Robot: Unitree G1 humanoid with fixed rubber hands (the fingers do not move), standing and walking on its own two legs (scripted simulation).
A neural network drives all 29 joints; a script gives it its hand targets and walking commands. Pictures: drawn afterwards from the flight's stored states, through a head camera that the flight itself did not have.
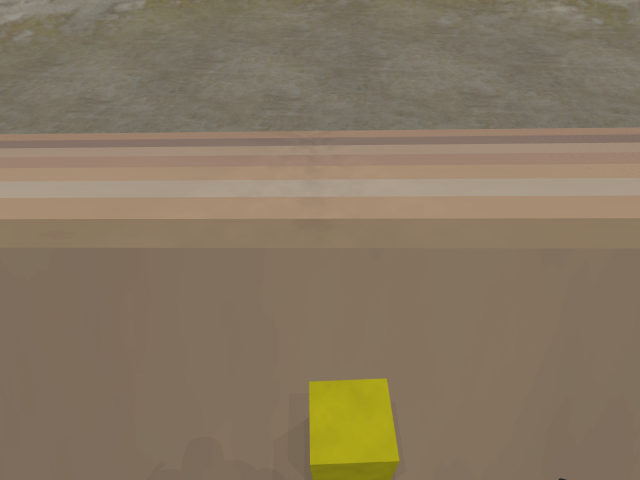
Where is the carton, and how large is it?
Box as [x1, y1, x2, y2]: [309, 378, 398, 479]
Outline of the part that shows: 386,378 309,382 310,466 313,479 391,478 398,462 398,454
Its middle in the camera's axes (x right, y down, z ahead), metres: +0.08 +0.53 +1.06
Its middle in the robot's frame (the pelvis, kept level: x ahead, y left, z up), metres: +0.39 -0.04 -0.66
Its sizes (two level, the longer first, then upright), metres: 0.210 0.200 0.250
